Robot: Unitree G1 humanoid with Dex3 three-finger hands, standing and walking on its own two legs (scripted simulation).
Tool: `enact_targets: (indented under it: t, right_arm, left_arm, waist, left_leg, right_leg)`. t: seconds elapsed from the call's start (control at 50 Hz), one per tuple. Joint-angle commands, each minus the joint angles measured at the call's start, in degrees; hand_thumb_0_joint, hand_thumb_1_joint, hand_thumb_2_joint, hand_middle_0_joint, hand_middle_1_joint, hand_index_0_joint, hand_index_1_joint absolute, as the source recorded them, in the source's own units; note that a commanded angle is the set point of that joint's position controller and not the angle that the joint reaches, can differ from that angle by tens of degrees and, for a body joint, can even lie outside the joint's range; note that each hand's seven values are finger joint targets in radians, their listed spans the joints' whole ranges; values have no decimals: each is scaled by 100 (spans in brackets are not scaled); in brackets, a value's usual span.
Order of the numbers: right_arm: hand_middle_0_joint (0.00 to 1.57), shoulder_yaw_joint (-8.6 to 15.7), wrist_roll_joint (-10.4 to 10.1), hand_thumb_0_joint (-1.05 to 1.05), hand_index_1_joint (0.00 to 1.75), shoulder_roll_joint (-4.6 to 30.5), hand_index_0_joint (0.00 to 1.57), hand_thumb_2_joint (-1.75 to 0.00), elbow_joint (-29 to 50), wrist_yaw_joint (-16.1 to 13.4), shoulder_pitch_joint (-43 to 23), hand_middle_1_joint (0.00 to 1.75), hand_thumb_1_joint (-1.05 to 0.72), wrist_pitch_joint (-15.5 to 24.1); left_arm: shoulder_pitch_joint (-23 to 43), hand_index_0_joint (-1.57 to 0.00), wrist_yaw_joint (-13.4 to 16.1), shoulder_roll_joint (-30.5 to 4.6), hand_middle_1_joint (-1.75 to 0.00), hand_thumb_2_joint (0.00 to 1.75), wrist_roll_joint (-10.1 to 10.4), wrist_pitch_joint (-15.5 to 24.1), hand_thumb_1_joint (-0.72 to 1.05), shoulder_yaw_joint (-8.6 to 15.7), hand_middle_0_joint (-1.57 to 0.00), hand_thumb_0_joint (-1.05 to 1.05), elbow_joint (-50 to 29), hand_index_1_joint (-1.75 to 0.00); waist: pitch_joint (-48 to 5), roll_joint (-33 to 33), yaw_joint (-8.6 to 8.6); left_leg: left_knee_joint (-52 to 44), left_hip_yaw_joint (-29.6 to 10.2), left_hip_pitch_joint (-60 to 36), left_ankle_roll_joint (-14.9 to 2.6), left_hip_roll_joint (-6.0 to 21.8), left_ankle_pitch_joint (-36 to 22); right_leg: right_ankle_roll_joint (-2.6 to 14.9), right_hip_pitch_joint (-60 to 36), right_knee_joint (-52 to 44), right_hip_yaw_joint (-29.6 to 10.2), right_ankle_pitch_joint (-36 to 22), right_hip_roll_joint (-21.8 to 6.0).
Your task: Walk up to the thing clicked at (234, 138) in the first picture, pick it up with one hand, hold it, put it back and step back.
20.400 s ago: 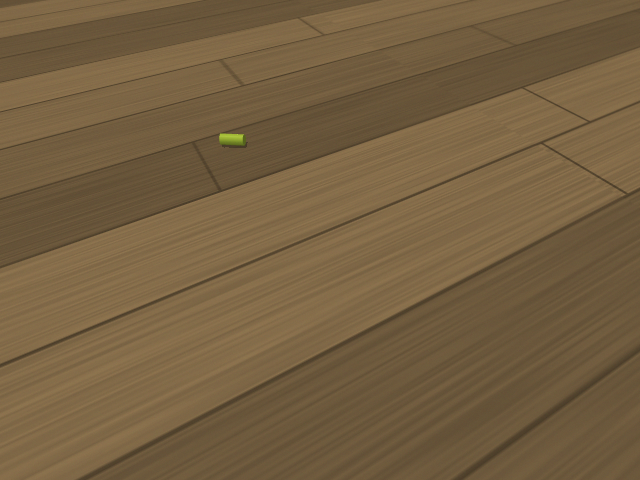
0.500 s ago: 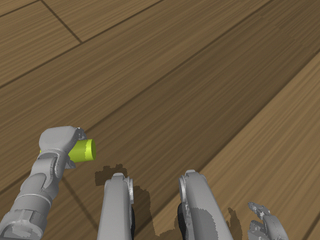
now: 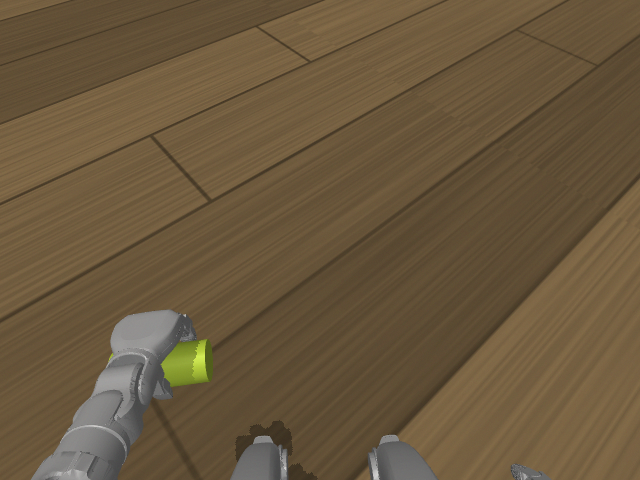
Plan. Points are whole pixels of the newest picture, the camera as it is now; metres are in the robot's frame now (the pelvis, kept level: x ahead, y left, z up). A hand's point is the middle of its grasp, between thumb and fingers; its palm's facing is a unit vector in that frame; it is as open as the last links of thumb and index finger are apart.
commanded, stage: lift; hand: left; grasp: from above
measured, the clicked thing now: (163, 366) +0.32 +0.24 -0.13
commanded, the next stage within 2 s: hold in 0.40 s
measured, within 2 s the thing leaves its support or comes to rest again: neither
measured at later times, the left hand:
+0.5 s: hand (154, 334) +0.32 +0.22 -0.02, palm faces -0.46 -0.07 -0.89, open 8.9 cm
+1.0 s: hand (147, 319) +0.33 +0.22 +0.02, palm faces -0.47 -0.05 -0.88, open 8.8 cm
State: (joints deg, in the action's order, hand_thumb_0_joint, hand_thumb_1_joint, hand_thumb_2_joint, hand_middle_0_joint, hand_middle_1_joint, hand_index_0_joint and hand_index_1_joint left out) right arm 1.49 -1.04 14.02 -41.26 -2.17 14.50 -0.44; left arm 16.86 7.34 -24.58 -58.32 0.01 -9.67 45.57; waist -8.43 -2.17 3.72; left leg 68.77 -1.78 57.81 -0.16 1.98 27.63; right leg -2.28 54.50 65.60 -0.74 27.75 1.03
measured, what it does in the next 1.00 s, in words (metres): rises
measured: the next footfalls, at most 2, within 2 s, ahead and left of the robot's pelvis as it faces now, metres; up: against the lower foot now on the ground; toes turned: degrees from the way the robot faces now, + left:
none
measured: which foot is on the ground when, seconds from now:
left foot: down 0.00-1.00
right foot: down 0.00-1.00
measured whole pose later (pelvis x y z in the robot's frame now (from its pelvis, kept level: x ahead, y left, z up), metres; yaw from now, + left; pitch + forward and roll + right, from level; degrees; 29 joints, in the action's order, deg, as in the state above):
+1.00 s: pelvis +0.03 +0.00 +0.08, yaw +0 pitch +4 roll -1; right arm 2.9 -2.1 14.7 -40.3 -2.1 13.7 -2.3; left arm 15.2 3.4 -22.3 -58.4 0.7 -12.3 43.8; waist -2.6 -1.7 1.6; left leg 36.8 0.9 23.9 -0.1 1.2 17.2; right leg -2.0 22.0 35.0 -2.8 17.3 -0.3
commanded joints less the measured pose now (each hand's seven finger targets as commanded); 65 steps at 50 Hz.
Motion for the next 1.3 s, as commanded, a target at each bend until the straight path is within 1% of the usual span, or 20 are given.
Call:
enact_targets:
  t: [0.0,0.1,0.12,0.16,0.18,0.2,0.22,0.34,0.5,0.6,0.68,0.76,0.8,0.86,0.92,0.98,1.04,1.08,1.16,1.28]
  right_arm:
    - [20,292,-11,0,30,895,20,-90,497,-37,158,30,-90,180]
    - [20,328,-9,0,30,909,20,-90,478,-29,170,30,-90,153]
    - [20,309,-6,0,30,874,20,-90,493,-22,148,30,-90,142]
    - [20,323,-9,0,30,876,20,-90,512,-19,124,30,-90,140]
    - [20,328,-28,0,30,871,20,-90,540,-15,98,30,-90,126]
    - [20,333,-29,0,30,874,20,-90,559,-10,94,30,-90,123]
    - [20,340,-27,0,30,863,20,-90,542,-14,87,30,-90,116]
    - [20,361,-54,0,30,846,20,-90,545,-22,74,30,-90,69]
    - [20,394,-77,0,30,853,20,-90,534,-49,-28,30,-90,65]
    - [20,398,-115,0,30,889,20,-90,598,-59,-100,30,-90,47]
    - [20,401,-111,0,30,888,20,-90,592,-60,-113,30,-90,53]
    - [20,411,-131,0,30,922,20,-90,685,-58,-196,30,-90,42]
    - [20,411,-135,0,30,915,20,-90,693,-60,-197,30,-90,31]
    - [20,408,-136,0,30,915,20,-90,710,-57,-243,30,-90,21]
    - [20,396,-131,0,30,897,20,-90,728,-58,-245,30,-90,7]
    - [20,403,-146,0,30,924,20,-90,791,-49,-306,30,-90,-1]
    - [20,391,-129,0,30,923,20,-90,786,-44,-322,30,-90,-13]
    - [20,388,-143,0,30,921,20,-90,820,-43,-371,30,-90,-15]
    - [20,359,-137,0,30,901,20,-90,848,-54,-429,30,-90,-8]
    - [20,335,-148,0,30,888,20,-90,900,-72,-541,30,-90,-14]
  left_arm:
    - [1903,-129,418,-1114,-21,69,-37,87,87,486,-139,0,-1119,-31]
    - [2036,-126,524,-1288,-17,70,-113,75,83,619,-138,0,-1108,-29]
    - [2065,-126,526,-1186,-17,69,-116,62,83,521,-137,0,-1136,-29]
    - [1962,-127,530,-1135,-15,67,-65,39,83,549,-137,0,-1004,-27]
    - [1886,-127,518,-1138,-14,69,-50,33,83,524,-138,0,-1054,-27]
    - [1974,-125,487,-1039,-14,69,-43,37,80,451,-137,0,-995,-27]
    - [1925,-125,487,-1129,-12,70,-69,41,80,501,-138,0,-1014,-26]
    - [1918,-127,408,-977,-15,67,-14,58,83,400,-138,0,-983,-26]
    - [1887,-130,335,-1070,-15,65,-9,110,88,457,-139,0,-1134,-25]
    - [2026,-128,240,-1099,-12,65,-83,107,85,389,-139,0,-1282,-23]
    - [1940,-127,160,-975,-13,65,-12,83,84,321,-137,0,-1279,-24]
    - [1987,-126,67,-1150,-11,63,0,105,82,417,-136,0,-1308,-21]
    - [2008,-126,-3,-1027,-11,65,-8,112,82,314,-136,0,-1363,-22]
    - [1913,-126,-47,-1073,-11,64,1,100,82,364,-136,0,-1421,-22]
    - [1981,-127,-95,-1035,-11,60,-15,77,84,315,-136,0,-1425,-21]
    - [1987,-126,-154,-1149,-10,63,-14,90,82,393,-136,0,-1533,-21]
    - [2048,-126,-193,-984,-10,63,-17,78,82,269,-136,0,-1536,-21]
    - [1962,-126,-202,-1126,-11,61,2,71,82,402,-136,0,-1542,-21]
    - [2019,-127,-279,-1058,-10,62,46,82,83,346,-137,0,-1601,-21]
    - [1938,-127,-333,-1095,-11,60,77,133,83,377,-136,0,-1752,-21]
  waist:
    - [-1741,-429,-13]
    - [-1600,-445,-35]
    - [-1582,-418,-40]
    - [-1508,-292,-37]
    - [-1486,-318,-89]
    - [-1447,-301,-21]
    - [-1477,-329,-97]
    - [-1333,-126,-51]
    - [-1174,-110,-121]
    - [-1277,-134,-124]
    - [-1153,-64,-113]
    - [-1139,-111,-180]
    - [-1139,-74,-130]
    - [-1103,-143,-227]
    - [-991,-31,-159]
    - [-984,-205,-256]
    - [-893,-110,-167]
    - [-877,-169,-255]
    - [-815,-29,-201]
    - [-733,-109,-255]
  left_leg:
    - [-1695,-33,-2379,33,-132,-943]
    - [-2082,56,-2810,41,-162,-1201]
    - [-2151,71,-2853,34,-186,-1232]
    - [-2311,50,-3014,48,-171,-1270]
    - [-2375,101,-3076,36,-202,-1312]
    - [-2443,87,-3156,50,-200,-1298]
    - [-2503,101,-3232,53,-204,-1403]
    - [-2793,134,-3535,42,-225,-1676]
    - [-3103,191,-3851,41,-268,-1988]
    - [-3256,241,-4211,40,-270,-2233]
    - [-3354,234,-4317,41,-263,-2454]
    - [-3472,276,-4400,34,-275,-2432]
    - [-3486,260,-4479,32,-265,-2556]
    - [-3568,255,-4540,44,-259,-2694]
    - [-3620,283,-4519,11,-265,-2682]
    - [-3729,287,-4630,41,-252,-2599]
    - [-3797,254,-4656,33,-224,-2557]
    - [-3859,262,-4664,40,-229,-2489]
    - [-3923,288,-4697,-4,-235,-2383]
    - [-4045,302,-4717,-6,-259,-2122]
  right_leg:
    - [309,-945,-1352,276,-930,146]
    - [309,-1357,-1805,223,-1151,125]
    - [304,-1474,-1921,178,-1196,111]
    - [287,-1666,-2073,192,-1204,117]
    - [288,-1782,-2177,159,-1265,94]
    - [279,-1811,-2239,158,-1239,100]
    - [276,-1958,-2317,157,-1316,97]
    - [263,-2323,-2683,85,-1571,93]
    - [258,-2758,-2984,49,-1865,71]
    - [264,-2969,-3127,35,-2089,68]
    - [256,-3112,-3227,41,-2276,77]
    - [259,-3303,-3342,38,-2259,66]
    - [249,-3332,-3353,35,-2355,85]
    - [269,-3423,-3410,56,-2438,93]
    - [251,-3533,-3488,31,-2508,92]
    - [280,-3545,-3556,52,-2352,92]
    - [271,-3556,-3628,63,-2314,112]
    - [283,-3594,-3666,64,-2241,107]
    - [262,-3646,-3773,31,-2197,98]
    - [262,-3677,-3891,22,-1955,81]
